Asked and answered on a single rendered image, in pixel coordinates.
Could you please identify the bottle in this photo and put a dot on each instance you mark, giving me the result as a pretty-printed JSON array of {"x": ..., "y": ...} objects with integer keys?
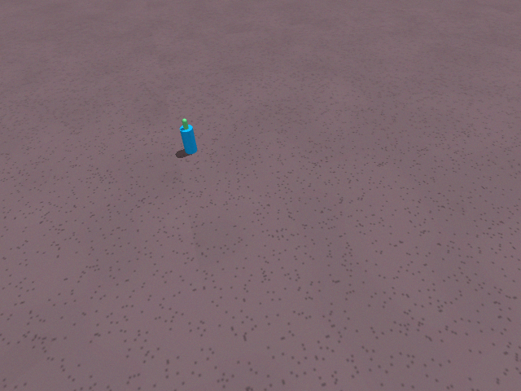
[{"x": 188, "y": 137}]

